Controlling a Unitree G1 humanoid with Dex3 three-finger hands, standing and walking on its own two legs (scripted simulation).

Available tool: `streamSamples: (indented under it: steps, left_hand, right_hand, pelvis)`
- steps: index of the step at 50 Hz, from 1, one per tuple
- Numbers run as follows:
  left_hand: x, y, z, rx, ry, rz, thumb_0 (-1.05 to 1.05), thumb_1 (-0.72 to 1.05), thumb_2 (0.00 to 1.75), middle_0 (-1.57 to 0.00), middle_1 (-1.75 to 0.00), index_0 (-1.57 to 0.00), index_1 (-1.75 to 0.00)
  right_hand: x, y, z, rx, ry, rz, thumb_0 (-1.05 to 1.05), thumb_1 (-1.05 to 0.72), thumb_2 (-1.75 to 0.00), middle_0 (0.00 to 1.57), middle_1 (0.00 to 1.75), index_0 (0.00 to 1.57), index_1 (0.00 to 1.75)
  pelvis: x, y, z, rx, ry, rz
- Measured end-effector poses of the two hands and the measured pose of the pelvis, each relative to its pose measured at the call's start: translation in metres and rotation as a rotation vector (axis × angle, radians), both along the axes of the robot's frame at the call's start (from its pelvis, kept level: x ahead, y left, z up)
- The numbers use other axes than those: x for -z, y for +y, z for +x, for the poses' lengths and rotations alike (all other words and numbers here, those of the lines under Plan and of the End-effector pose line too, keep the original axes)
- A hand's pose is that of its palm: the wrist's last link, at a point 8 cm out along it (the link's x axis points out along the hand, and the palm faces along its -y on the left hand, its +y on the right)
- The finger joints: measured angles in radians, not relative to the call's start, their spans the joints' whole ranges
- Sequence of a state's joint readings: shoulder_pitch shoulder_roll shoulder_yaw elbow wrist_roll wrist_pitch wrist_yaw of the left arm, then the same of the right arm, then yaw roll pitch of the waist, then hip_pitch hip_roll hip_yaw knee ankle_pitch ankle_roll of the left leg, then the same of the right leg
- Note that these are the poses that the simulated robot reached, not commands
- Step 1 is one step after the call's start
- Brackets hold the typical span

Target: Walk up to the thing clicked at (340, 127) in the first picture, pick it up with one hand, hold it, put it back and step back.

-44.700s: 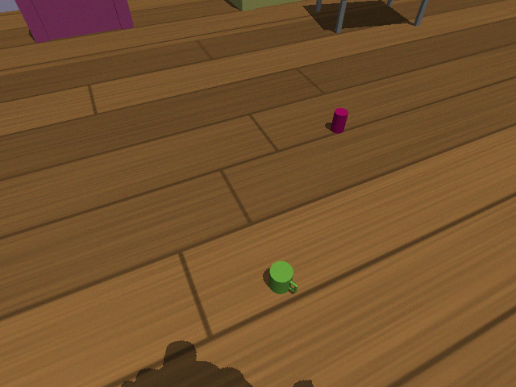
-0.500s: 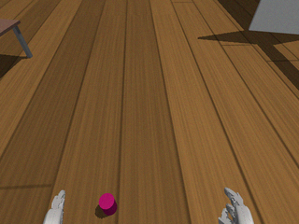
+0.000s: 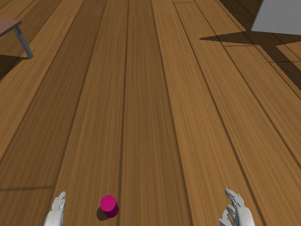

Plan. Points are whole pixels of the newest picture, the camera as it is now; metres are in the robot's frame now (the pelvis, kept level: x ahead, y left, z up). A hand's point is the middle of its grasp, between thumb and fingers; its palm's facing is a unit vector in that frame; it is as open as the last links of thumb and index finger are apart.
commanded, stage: stand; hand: left
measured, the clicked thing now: (109, 206) +0.38 +0.22 -0.66
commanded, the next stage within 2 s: none
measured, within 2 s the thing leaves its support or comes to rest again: neither
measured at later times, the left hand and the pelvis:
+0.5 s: hand out of the picture +0.12 +0.23 -0.11, palm faces -0.02 -0.94 -0.35, open 7.9 cm; pelvis +0.00 +0.00 +0.02, yaw +0 degrees
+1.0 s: hand out of the picture +0.04 +0.25 -0.10, palm faces -0.01 -0.94 -0.35, open 7.4 cm; pelvis -0.01 +0.01 +0.05, yaw -1 degrees
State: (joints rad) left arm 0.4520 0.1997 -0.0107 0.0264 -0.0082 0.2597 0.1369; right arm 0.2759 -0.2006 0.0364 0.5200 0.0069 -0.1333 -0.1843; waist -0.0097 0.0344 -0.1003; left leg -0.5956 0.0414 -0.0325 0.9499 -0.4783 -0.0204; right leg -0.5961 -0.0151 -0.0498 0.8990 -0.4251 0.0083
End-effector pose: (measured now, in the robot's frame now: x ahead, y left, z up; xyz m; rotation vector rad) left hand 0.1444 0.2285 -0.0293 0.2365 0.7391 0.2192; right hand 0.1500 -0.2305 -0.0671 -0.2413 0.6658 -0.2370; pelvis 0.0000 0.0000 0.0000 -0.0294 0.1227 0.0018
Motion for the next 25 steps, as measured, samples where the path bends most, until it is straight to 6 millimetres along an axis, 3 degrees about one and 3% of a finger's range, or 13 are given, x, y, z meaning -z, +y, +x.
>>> streamSamples:
  steps: [6, 14, 19, 25]
  left_hand:
    - [0.0, 0.0, 0.001, 0.001, -0.002, 0.0, -0.01, -0.33, 0.26, -0.14, -0.18, -0.14, -0.18]
    - [0.003, 0.0, 0.002, 0.027, -0.004, 0.01, -0.01, 0.18, 0.68, -0.19, -0.27, -0.19, -0.27]
    - [0.03, 0.019, -0.003, 0.117, 0.09, 0.043, 0.0, 0.53, 0.81, -0.2, -0.29, -0.2, -0.29]
    - [0.045, 0.047, -0.035, 0.063, 0.246, 0.049, 0.0, 0.78, 0.88, -0.21, -0.29, -0.2, -0.3]
  right_hand:
    - [0.001, 0.0, 0.0, 0.001, 0.003, -0.001, 0.02, -0.9, -0.9, 0.2, 0.3, 0.21, 0.3]
    - [0.002, -0.003, -0.001, -0.021, 0.022, -0.02, 0.02, -0.9, -0.9, 0.2, 0.3, 0.21, 0.3]
    - [0.018, -0.019, -0.015, -0.126, 0.244, -0.043, 0.01, -0.9, -0.9, 0.2, 0.3, 0.21, 0.3]
    - [0.016, -0.045, -0.047, -0.059, 0.374, -0.042, 0.01, -0.9, -0.9, 0.2, 0.3, 0.21, 0.3]
  pelvis:
    - [0.0, 0.0, 0.0, -0.001, 0.001, 0.0]
    - [-0.001, -0.001, -0.001, 0.001, -0.014, 0.003]
    - [-0.008, -0.001, -0.006, 0.005, -0.074, 0.028]
    - [-0.019, 0.001, -0.004, 0.006, -0.111, 0.033]
